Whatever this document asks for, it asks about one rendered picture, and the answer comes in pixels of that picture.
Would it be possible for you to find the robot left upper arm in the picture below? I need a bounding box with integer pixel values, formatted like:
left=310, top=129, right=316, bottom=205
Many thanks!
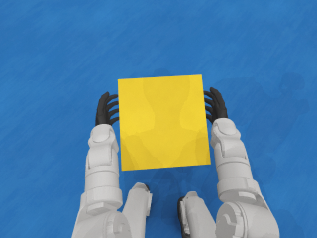
left=71, top=210, right=132, bottom=238

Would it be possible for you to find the left robot forearm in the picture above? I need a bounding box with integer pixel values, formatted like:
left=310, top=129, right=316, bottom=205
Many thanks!
left=71, top=124, right=123, bottom=237

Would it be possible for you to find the robot right thigh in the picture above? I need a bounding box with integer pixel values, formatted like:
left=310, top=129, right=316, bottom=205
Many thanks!
left=180, top=196, right=217, bottom=238

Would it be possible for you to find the robot right shin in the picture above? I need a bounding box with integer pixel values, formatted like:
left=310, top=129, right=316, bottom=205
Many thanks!
left=183, top=191, right=204, bottom=233

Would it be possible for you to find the carton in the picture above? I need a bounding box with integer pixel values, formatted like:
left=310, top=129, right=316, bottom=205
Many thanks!
left=118, top=74, right=211, bottom=171

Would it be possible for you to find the robot left hand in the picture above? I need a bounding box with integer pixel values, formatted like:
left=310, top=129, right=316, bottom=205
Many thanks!
left=95, top=91, right=120, bottom=127

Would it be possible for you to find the right robot forearm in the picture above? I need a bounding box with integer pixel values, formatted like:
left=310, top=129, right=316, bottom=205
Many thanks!
left=210, top=118, right=280, bottom=235

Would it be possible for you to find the robot right hand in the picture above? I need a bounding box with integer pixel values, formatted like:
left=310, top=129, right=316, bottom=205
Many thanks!
left=203, top=87, right=228, bottom=125

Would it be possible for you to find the robot right upper arm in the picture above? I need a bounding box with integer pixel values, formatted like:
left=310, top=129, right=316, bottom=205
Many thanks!
left=215, top=200, right=280, bottom=238

